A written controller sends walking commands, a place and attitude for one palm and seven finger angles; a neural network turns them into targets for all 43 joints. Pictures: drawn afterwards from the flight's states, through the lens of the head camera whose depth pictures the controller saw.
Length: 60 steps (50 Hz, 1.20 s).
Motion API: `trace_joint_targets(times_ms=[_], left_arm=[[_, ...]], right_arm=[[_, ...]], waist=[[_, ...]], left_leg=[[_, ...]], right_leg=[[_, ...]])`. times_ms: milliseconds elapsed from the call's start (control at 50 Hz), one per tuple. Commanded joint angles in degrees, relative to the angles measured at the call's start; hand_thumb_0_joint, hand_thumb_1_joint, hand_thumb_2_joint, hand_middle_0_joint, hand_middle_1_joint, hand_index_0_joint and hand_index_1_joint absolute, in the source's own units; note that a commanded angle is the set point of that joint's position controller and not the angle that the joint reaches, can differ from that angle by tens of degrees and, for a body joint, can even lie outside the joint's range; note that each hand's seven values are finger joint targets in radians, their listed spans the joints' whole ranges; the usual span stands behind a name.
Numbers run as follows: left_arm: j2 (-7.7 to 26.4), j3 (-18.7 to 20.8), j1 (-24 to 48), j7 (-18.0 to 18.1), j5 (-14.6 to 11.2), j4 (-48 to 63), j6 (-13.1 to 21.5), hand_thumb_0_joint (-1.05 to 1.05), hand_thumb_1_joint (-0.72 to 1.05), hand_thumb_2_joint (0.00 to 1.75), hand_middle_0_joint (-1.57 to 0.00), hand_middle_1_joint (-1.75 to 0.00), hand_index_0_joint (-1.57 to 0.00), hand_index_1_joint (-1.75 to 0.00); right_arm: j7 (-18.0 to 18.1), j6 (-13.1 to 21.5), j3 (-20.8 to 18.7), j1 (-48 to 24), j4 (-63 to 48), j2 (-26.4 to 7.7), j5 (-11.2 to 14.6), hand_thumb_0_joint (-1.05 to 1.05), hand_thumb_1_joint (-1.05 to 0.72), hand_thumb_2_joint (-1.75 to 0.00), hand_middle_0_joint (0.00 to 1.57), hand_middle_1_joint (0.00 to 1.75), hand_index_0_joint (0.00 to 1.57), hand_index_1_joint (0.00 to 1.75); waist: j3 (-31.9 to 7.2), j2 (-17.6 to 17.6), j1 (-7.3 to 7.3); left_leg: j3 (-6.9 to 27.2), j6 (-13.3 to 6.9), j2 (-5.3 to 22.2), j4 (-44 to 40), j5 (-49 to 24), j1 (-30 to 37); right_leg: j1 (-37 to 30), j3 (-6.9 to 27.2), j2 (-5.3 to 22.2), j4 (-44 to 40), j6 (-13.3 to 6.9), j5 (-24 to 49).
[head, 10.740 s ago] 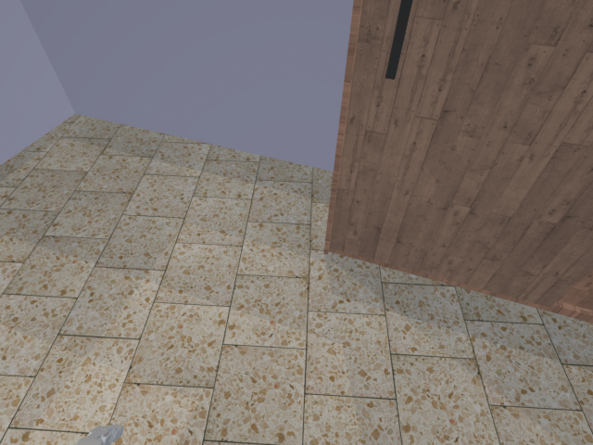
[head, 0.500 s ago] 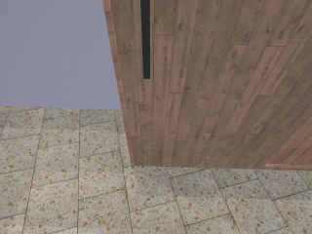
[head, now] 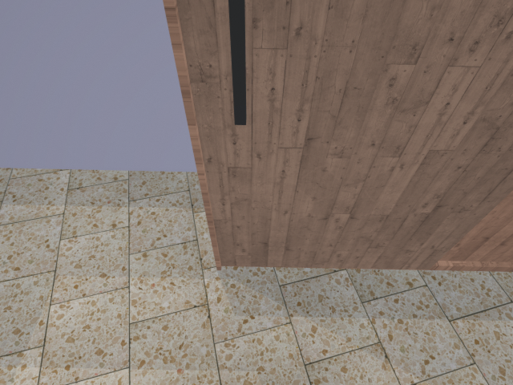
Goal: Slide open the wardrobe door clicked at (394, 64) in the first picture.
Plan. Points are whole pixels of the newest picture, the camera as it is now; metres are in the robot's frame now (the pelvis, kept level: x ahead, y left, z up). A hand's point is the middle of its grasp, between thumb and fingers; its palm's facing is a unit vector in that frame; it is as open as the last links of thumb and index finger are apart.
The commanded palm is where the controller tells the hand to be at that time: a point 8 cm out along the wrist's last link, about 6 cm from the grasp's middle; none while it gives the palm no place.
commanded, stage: look again from close up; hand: left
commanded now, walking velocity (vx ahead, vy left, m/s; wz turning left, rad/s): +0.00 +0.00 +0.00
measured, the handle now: (239, 45) +0.60 +0.07 +0.21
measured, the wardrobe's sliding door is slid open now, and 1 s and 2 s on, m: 0.00 0.00 0.00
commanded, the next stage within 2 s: shuffle to correct the standing spot in 0.72 s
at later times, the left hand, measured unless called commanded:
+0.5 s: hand out of the picture +0.04 +0.17 -0.17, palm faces +0.02 -0.98 -0.21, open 7.4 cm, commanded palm none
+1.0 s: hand out of the picture +0.03 +0.16 -0.17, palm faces +0.02 -0.98 -0.20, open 7.4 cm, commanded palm none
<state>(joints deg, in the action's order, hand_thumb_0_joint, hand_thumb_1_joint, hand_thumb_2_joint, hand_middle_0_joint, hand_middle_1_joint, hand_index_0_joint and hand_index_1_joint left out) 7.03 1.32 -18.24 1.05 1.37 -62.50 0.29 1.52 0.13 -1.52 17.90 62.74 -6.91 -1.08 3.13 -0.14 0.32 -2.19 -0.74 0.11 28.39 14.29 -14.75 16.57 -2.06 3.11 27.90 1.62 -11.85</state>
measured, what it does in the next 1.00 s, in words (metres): stands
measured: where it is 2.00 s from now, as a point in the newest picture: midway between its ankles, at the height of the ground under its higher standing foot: outside the picture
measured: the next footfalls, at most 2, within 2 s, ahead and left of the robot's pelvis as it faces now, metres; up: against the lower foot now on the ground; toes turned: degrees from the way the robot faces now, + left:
right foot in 1.64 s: +0.32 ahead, -0.21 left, +0.00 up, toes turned -5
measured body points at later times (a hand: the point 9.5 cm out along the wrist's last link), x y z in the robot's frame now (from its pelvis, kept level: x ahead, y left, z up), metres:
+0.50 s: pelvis +0.02 -0.01 +0.00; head +0.04 -0.02 +0.45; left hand +0.04 +0.22 -0.15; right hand +0.03 -0.23 -0.16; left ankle +0.01 +0.11 -0.74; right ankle +0.03 -0.14 -0.74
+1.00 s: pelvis +0.03 -0.02 +0.00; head +0.04 -0.02 +0.45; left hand +0.03 +0.21 -0.15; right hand +0.02 -0.24 -0.16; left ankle +0.01 +0.11 -0.74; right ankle +0.03 -0.14 -0.74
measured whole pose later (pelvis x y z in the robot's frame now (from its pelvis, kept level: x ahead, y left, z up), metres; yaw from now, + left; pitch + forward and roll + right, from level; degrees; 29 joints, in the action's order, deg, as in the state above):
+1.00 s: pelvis +0.03 -0.02 +0.00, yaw -1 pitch -1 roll +0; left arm 9.6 1.4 -16.3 0.7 1.4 -63.5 -0.1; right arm 1.4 0.1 -0.9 17.1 64.5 -8.5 -1.7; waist 0.7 -0.2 0.0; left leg -2.4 0.7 1.3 25.4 15.9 -9.0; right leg 12.2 -2.0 1.9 27.5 0.3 -14.8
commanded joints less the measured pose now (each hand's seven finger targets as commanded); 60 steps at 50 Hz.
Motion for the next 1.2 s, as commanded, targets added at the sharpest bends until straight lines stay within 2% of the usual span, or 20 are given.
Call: trace_joint_targets(times_ms=[0, 60, 160, 280, 360, 420, 500, 560, 640, 800, 860, 900, 980, 1020, 1060, 1100, 1120, 1140, 1160, 1180], left_arm=[[5.4, 0.8, -3.6, 0.8, -0.3, 1.6, 1.2, 0.00, 0.90, 0.90, -0.20, -0.30, -0.20, -0.30], [5.7, 0.7, -2.8, 0.9, -0.4, 1.6, 1.2, 0.00, 0.90, 0.90, -0.20, -0.30, -0.20, -0.30], [6.2, 0.6, -1.7, 1.0, -0.4, 1.5, 1.1, 0.00, 0.90, 0.90, -0.20, -0.30, -0.20, -0.30], [7.1, 0.7, -0.4, 0.9, -0.4, 1.7, 1.1, 0.00, 0.90, 0.90, -0.20, -0.30, -0.20, -0.30], [7.9, 0.7, 0.2, 0.9, -0.5, 1.9, 1.2, 0.00, 0.90, 0.90, -0.20, -0.30, -0.20, -0.30], [8.3, 0.7, 0.6, 0.8, -0.5, 1.9, 1.2, 0.00, 0.90, 0.90, -0.20, -0.30, -0.20, -0.30], [8.7, 0.7, 1.0, 0.8, -0.6, 2.0, 1.3, 0.00, 0.90, 0.90, -0.20, -0.30, -0.20, -0.30], [9.0, 0.8, 1.5, 0.7, -0.6, 2.0, 1.2, 0.00, 0.90, 0.90, -0.20, -0.30, -0.20, -0.30], [9.5, 0.9, 1.5, 0.7, -0.5, 1.9, 1.3, 0.00, 0.90, 0.90, -0.20, -0.30, -0.20, -0.30], [10.1, 1.1, 2.0, 0.6, -0.5, 1.8, 1.4, 0.00, 0.90, 0.90, -0.20, -0.30, -0.20, -0.30], [7.9, 0.7, 0.5, 0.5, -0.5, 0.8, 0.9, 0.00, 0.90, 0.90, -0.20, -0.30, -0.20, -0.30], [7.7, 0.8, 0.3, 0.3, -0.3, 0.8, 0.3, 0.00, 0.90, 0.90, -0.20, -0.30, -0.20, -0.30], [7.1, 1.2, -0.9, -0.3, 0.0, 1.0, 0.1, 0.00, 0.90, 0.90, -0.20, -0.30, -0.20, -0.30], [6.7, 1.3, -2.4, -0.5, 0.0, 1.0, 0.3, 0.00, 0.90, 0.90, -0.20, -0.30, -0.20, -0.30], [6.8, 1.5, -4.1, -0.6, 0.0, 0.6, 0.7, 0.00, 0.90, 0.90, -0.20, -0.30, -0.20, -0.30], [7.4, 1.9, -6.4, -0.5, -0.2, -0.1, 1.1, 0.00, 0.90, 0.90, -0.20, -0.30, -0.20, -0.30], [8.2, 2.3, -7.8, -0.3, -0.2, -0.6, 1.1, 0.00, 0.90, 0.90, -0.20, -0.30, -0.20, -0.30], [9.0, 2.6, -9.9, -0.1, -0.3, -1.3, 1.2, 0.00, 0.90, 0.90, -0.20, -0.30, -0.20, -0.30], [9.3, 2.9, -10.7, 0.1, -0.2, -1.5, 1.2, 0.00, 0.90, 0.90, -0.20, -0.30, -0.20, -0.30], [8.8, 3.0, -10.7, 0.3, -0.1, -1.5, 1.4, 0.00, 0.90, 0.90, -0.20, -0.30, -0.20, -0.30]], right_arm=[[0.3, 1.1, -0.4, 4.0, -1.7, -5.0, 0.3, 0.00, -0.90, -0.90, 0.20, 0.30, 0.20, 0.30], [0.3, 1.0, -0.3, 3.5, -1.6, -5.0, 0.4, 0.00, -0.90, -0.90, 0.20, 0.30, 0.20, 0.30], [0.4, 0.8, -0.1, 2.4, -1.1, -5.3, 0.3, 0.00, -0.90, -0.90, 0.20, 0.30, 0.20, 0.30], [0.3, 0.8, 0.1, 1.8, -0.9, -6.1, 0.2, 0.00, -0.90, -0.90, 0.20, 0.30, 0.20, 0.30], [0.2, 0.8, 0.0, 1.3, -0.9, -6.7, 0.2, 0.00, -0.90, -0.90, 0.20, 0.30, 0.20, 0.30], [0.2, 0.7, 0.1, 1.1, -0.9, -6.9, 0.2, 0.00, -0.90, -0.90, 0.20, 0.30, 0.20, 0.30], [0.1, 0.8, 0.1, 0.9, -0.7, -7.3, 0.2, 0.00, -0.90, -0.90, 0.20, 0.30, 0.20, 0.30], [0.2, 0.8, 0.1, 0.7, -0.6, -7.6, 0.2, 0.00, -0.90, -0.90, 0.20, 0.30, 0.20, 0.30], [0.1, 0.8, 0.0, 0.7, -0.6, -8.0, 0.2, 0.00, -0.90, -0.90, 0.20, 0.30, 0.20, 0.30], [0.1, 1.0, -0.1, 0.7, -0.3, -8.7, 0.1, 0.00, -0.90, -0.90, 0.20, 0.30, 0.20, 0.30], [0.1, 0.7, 0.3, 2.3, 0.5, -6.6, -0.2, 0.00, -0.90, -0.90, 0.20, 0.30, 0.20, 0.30], [0.1, 0.3, 0.2, 2.7, 0.6, -6.8, -0.5, 0.00, -0.90, -0.90, 0.20, 0.30, 0.20, 0.30], [0.2, 0.0, -0.3, 3.6, 0.1, -7.4, -0.7, 0.00, -0.90, -0.90, 0.20, 0.30, 0.20, 0.30], [0.3, 0.3, -0.4, 4.2, -0.2, -7.4, -0.7, 0.00, -0.90, -0.90, 0.20, 0.30, 0.20, 0.30], [0.5, 0.7, -0.4, 4.8, -0.4, -6.8, -0.5, 0.00, -0.90, -0.90, 0.20, 0.30, 0.20, 0.30], [0.7, 1.2, 0.0, 5.0, -0.5, -5.6, -0.4, 0.00, -0.90, -0.90, 0.20, 0.30, 0.20, 0.30], [0.7, 1.4, 0.1, 4.9, -0.9, -4.7, -0.3, 0.00, -0.90, -0.90, 0.20, 0.30, 0.20, 0.30], [0.7, 1.4, 0.3, 3.9, -1.6, -3.7, -0.3, 0.00, -0.90, -0.90, 0.20, 0.30, 0.20, 0.30], [0.8, 1.5, 0.2, 3.0, -2.0, -3.3, -0.3, 0.00, -0.90, -0.90, 0.20, 0.30, 0.20, 0.30], [0.9, 1.6, 0.1, 1.9, -2.4, -3.3, -0.3, 0.00, -0.90, -0.90, 0.20, 0.30, 0.20, 0.30]], waist=[[-2.1, 0.6, -0.34], [-1.7, -0.4, -0.50], [-0.4, 0.6, -0.33], [-0.6, 0.8, -0.37], [-1.2, -0.3, -0.42], [-0.7, 0.1, -0.41], [-0.8, -0.2, -0.42], [-0.5, 1.0, -0.40], [-0.3, -0.1, -0.35], [-0.3, 0.4, -0.44], [-1.0, 0.4, -0.63], [1.9, 1.0, -0.69], [6.8, 3.0, -0.57], [6.9, 3.5, -0.37], [6.1, 2.1, -0.01], [3.5, -1.8, 0.57], [2.9, -5.3, 0.96], [2.3, -9.1, 1.47], [2.2, -10.8, 1.57], [2.8, -10.4, 1.57]], left_leg=[[4.6, -0.7, 5.3, -6.1, -6.4, -0.5], [4.2, -0.5, 5.3, -5.7, -8.1, 0.3], [4.0, -0.3, 5.3, -6.2, -8.2, 0.6], [3.9, -0.1, 5.5, -6.9, -8.7, 1.4], [3.6, 0.0, 5.5, -6.7, -9.5, 2.5], [3.6, 0.1, 5.4, -7.2, -7.7, 2.4], [3.8, 0.1, 5.5, -7.5, -8.0, 3.0], [3.8, 0.1, 5.6, -7.8, -7.9, 2.8], [3.9, 0.1, 5.6, -8.0, -7.3, 3.0], [3.9, 0.1, 5.7, -8.6, -6.9, 3.2], [3.9, 0.0, 5.7, -9.4, 2.0, 3.4], [4.8, -0.4, 6.2, -11.1, 10.5, 1.5], [7.4, -1.7, 7.9, -13.3, 18.6, -2.5], [7.7, -2.1, 8.2, -12.4, 17.0, -2.9], [6.3, -2.1, 7.9, -9.2, 12.1, -3.0], [2.4, -1.3, 5.8, -2.8, 4.5, -4.2], [-0.4, -0.6, 4.0, 1.7, 3.7, -7.0], [-2.9, 0.1, 2.8, 6.8, 5.7, -10.0], [-3.9, 0.4, 3.1, 11.2, 9.4, -11.6], [-3.3, 0.5, 3.8, 14.1, 12.8, -13.0]], right_leg=[[-3.9, 3.6, 3.5, -3.5, -2.7, 4.7], [-3.9, 3.6, 3.7, -3.5, -2.6, 6.4], [-4.0, 3.8, 3.7, -3.9, -2.5, 6.7], [-5.0, 3.7, 3.7, -4.4, -2.6, 7.1], [-5.4, 3.9, 4.0, -4.7, -2.7, 8.6], [-5.2, 4.1, 3.9, -5.6, -2.7, 6.1], [-5.4, 4.2, 3.9, -6.0, -2.8, 6.3], [-5.6, 4.2, 3.8, -6.2, -2.8, 5.9], [-5.5, 4.1, 3.7, -6.9, -2.9, 4.6], [-5.5, 4.3, 3.7, -7.4, -3.0, 3.6], [-4.8, 3.9, 2.8, -7.4, -2.7, -6.3], [-2.1, 3.6, 2.3, -7.1, -2.7, -13.2], [0.6, 2.4, 0.9, -4.4, -2.9, -15.9], [0.1, 2.4, 1.0, -3.4, -3.3, -14.2], [-1.6, 3.4, 1.8, -3.8, -3.9, -11.9], [-6.5, 5.8, 3.6, -4.8, -5.3, -8.1], [-9.7, 7.9, 5.5, -6.0, -6.6, -6.5], [-12.3, 11.3, 8.4, -7.6, -8.4, -2.6], [-13.1, 13.8, 11.0, -8.9, -10.2, 0.8], [-13.2, 14.5, 11.9, -8.9, -11.9, 4.8]])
